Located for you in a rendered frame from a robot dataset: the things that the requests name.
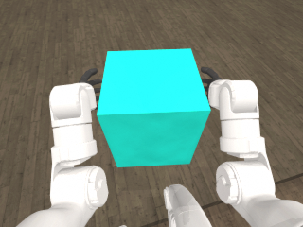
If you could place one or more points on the robot left hand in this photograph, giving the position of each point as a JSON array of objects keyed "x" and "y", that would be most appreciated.
[{"x": 86, "y": 76}]

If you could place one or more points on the robot right upper arm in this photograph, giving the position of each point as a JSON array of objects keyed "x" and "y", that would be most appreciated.
[{"x": 249, "y": 187}]

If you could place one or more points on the right robot forearm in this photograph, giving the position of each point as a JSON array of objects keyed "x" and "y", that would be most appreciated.
[{"x": 237, "y": 102}]

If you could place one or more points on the left robot forearm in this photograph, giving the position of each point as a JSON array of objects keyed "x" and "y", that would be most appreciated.
[{"x": 70, "y": 110}]

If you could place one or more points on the right robot thigh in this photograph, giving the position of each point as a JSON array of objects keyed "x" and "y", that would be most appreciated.
[{"x": 186, "y": 210}]

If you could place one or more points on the robot left upper arm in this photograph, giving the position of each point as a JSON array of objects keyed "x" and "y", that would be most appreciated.
[{"x": 76, "y": 193}]

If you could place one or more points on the robot right hand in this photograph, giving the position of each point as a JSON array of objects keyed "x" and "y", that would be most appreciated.
[{"x": 214, "y": 76}]

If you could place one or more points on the carton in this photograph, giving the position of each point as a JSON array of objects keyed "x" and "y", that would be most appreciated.
[{"x": 152, "y": 106}]

